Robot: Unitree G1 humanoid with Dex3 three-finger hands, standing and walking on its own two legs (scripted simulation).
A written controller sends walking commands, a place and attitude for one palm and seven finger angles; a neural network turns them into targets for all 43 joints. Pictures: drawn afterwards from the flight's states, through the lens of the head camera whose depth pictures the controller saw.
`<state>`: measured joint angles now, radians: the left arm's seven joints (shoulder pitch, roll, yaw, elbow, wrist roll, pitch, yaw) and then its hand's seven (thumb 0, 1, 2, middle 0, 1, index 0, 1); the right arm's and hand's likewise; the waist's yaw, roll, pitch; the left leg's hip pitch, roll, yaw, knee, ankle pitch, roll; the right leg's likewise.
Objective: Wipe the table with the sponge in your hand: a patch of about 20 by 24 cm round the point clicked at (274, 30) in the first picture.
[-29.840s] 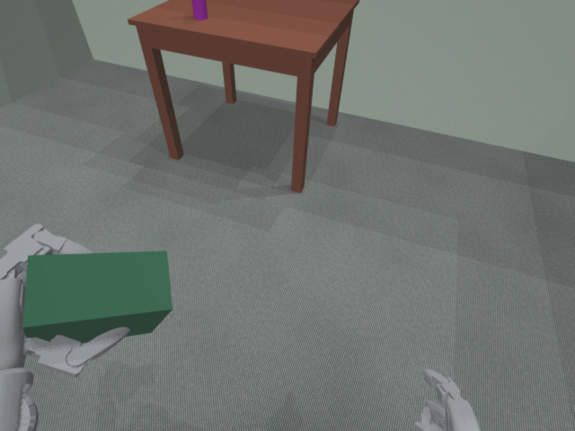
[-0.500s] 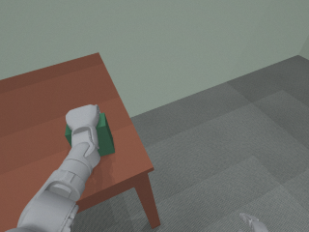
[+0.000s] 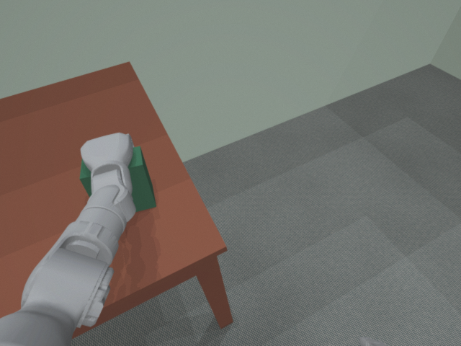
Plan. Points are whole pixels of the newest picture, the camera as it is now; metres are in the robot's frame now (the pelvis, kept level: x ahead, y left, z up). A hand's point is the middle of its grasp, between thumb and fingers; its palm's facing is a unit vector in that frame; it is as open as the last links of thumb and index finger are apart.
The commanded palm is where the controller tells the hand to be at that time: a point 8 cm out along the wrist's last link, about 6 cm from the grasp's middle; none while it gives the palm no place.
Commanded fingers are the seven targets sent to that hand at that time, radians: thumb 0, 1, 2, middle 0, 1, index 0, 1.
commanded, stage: wipe forward along the third lane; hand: left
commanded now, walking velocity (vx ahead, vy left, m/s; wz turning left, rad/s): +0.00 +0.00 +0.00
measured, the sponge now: (123, 190) +0.43 +0.22 +0.01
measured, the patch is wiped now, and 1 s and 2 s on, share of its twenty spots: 1.00 1.00 1.00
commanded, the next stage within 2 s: wipe back along the third lane in 0.04 s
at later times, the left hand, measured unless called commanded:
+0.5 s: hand (114, 174) +0.43 +0.23 +0.06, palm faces -0.01 -0.03 -1.00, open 10.2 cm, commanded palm +0.39 +0.22 +0.08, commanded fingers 0.00 0.10 1.30 -1.20 -1.60 -1.20 -1.60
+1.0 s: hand (116, 191) +0.39 +0.21 +0.06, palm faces +0.00 -0.03 -1.00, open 10.2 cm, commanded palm +0.34 +0.19 +0.09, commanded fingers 0.00 0.10 1.30 -1.20 -1.60 -1.20 -1.60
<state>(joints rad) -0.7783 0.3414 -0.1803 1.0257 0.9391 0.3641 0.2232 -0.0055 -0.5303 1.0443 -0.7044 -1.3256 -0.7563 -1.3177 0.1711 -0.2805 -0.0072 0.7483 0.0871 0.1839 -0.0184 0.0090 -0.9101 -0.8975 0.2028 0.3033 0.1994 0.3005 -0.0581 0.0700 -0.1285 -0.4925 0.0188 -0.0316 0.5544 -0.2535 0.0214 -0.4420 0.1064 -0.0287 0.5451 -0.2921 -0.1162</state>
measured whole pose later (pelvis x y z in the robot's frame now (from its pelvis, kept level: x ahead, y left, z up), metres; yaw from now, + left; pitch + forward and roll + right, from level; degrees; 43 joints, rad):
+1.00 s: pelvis +0.02 +0.07 +0.01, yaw +1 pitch +6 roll -1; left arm -0.59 0.08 -0.48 0.73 0.94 0.64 0.30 -0.01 -0.50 1.04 -0.67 -1.34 -0.72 -1.34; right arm 0.01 -0.21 0.00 0.71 0.09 0.32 0.08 0.01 -0.91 -0.90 0.20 0.30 0.20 0.30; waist 0.06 0.05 -0.15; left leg -0.35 -0.06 -0.02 0.53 -0.28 0.05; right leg -0.28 0.03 -0.01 0.50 -0.32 -0.03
